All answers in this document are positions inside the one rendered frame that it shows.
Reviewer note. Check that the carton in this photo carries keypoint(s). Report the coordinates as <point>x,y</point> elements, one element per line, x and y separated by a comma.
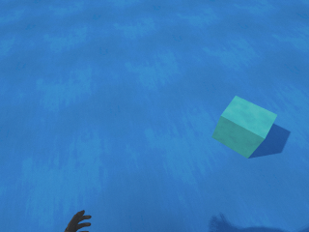
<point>243,126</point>

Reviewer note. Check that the robot left hand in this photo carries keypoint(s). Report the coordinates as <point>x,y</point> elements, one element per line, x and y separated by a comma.
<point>73,225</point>

